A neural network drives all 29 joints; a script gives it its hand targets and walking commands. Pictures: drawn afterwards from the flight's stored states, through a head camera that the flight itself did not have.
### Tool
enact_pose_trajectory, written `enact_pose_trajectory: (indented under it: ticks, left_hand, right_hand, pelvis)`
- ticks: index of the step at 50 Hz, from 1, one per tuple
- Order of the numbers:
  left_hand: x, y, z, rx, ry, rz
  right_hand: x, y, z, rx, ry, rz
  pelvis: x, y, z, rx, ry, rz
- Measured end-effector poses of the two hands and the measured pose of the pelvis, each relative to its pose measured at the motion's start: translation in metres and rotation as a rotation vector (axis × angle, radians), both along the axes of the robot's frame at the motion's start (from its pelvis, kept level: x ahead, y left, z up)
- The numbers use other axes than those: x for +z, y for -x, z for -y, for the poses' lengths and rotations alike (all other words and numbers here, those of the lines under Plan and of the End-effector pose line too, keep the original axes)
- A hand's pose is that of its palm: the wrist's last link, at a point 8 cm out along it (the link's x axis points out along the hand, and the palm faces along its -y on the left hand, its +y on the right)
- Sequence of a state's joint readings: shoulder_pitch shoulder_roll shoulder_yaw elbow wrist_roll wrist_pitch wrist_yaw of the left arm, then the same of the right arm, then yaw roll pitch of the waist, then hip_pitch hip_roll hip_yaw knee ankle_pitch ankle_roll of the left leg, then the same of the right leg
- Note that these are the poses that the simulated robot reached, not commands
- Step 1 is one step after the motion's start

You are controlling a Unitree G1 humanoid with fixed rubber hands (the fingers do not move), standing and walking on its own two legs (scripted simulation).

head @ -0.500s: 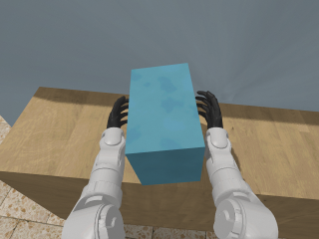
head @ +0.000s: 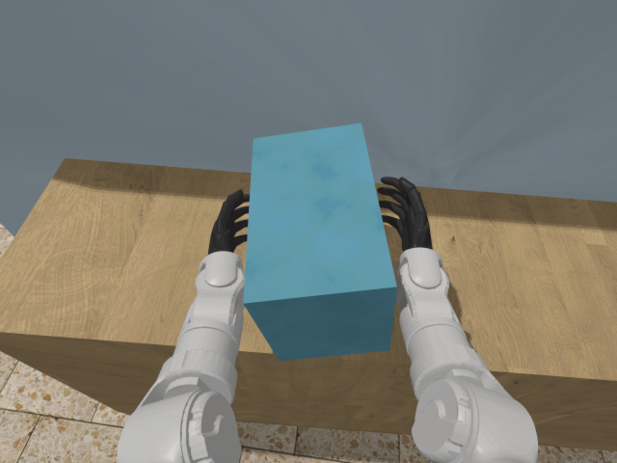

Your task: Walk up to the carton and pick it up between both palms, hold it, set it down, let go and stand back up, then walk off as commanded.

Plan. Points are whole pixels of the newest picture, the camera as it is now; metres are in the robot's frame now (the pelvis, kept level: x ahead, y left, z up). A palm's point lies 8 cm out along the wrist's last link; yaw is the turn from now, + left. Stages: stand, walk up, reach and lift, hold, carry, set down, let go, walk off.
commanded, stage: set down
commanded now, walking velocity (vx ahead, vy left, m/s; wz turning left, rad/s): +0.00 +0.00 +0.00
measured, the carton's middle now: (320, 242) +0.43 -0.01 +0.01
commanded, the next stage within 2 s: none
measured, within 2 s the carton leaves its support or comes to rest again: rests again in 0.86 s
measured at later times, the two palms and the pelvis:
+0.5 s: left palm (228, 250) +0.40 +0.12 +0.02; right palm (414, 246) +0.40 -0.13 +0.04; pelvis +0.00 +0.00 +0.00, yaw +0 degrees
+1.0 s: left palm (230, 251) +0.40 +0.12 +0.02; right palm (416, 248) +0.40 -0.14 +0.04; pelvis +0.00 +0.00 +0.00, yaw +0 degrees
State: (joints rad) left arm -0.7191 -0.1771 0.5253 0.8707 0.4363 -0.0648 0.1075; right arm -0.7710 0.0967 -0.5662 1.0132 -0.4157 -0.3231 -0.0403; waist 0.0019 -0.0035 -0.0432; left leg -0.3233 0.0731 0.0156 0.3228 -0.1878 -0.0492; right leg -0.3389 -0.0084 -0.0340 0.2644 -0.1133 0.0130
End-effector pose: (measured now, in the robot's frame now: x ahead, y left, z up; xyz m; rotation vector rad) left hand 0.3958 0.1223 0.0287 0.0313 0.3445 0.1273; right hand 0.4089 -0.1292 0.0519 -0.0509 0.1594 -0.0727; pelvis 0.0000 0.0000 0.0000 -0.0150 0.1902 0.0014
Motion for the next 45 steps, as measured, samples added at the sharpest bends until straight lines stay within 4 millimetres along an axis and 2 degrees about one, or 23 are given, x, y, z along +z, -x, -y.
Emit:
enact_pose_trajectory:
  ticks: [24,45]
  left_hand:
    - [-0.005,-0.001,0.003,-0.006,-0.009,0.029]
    - [-0.008,-0.001,0.005,-0.002,-0.001,0.056]
  right_hand:
    - [-0.012,0.005,0.004,-0.019,-0.012,-0.005]
    - [-0.013,0.005,0.006,-0.017,0.002,-0.006]
  pelvis:
    - [0.0,0.002,0.0,-0.001,-0.004,-0.012]
    - [-0.001,0.002,0.003,-0.005,-0.006,-0.012]
